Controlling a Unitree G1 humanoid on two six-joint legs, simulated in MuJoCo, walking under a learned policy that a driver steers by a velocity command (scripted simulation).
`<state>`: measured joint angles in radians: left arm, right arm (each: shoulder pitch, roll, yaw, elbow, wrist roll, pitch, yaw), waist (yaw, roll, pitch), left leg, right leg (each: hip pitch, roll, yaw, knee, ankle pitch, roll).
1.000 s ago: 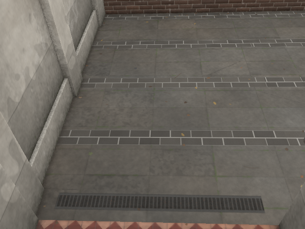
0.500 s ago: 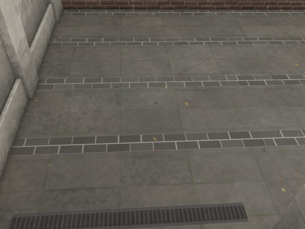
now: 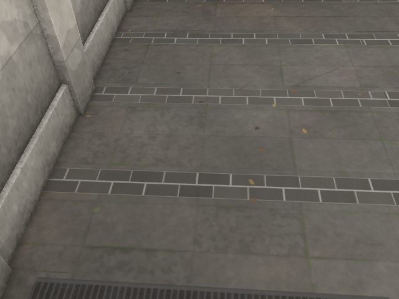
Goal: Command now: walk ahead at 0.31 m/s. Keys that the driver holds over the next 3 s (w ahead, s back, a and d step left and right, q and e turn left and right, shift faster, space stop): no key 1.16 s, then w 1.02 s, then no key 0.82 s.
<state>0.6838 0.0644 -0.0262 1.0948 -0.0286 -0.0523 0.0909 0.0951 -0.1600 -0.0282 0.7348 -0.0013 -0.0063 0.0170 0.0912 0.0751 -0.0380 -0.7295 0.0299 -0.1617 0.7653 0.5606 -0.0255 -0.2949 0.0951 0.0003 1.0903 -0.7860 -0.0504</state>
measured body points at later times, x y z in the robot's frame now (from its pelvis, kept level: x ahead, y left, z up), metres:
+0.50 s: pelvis +0.16 +0.01 -0.15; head +0.14 +0.02 +0.30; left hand +0.27 +0.20 -0.28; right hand +0.16 -0.19 -0.30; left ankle +0.12 +0.12 -0.86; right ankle +0.18 -0.16 -0.85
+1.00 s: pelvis +0.18 -0.01 -0.13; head +0.19 -0.01 +0.32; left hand +0.19 +0.21 -0.28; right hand +0.18 -0.23 -0.28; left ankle +0.12 +0.12 -0.86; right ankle +0.17 -0.17 -0.86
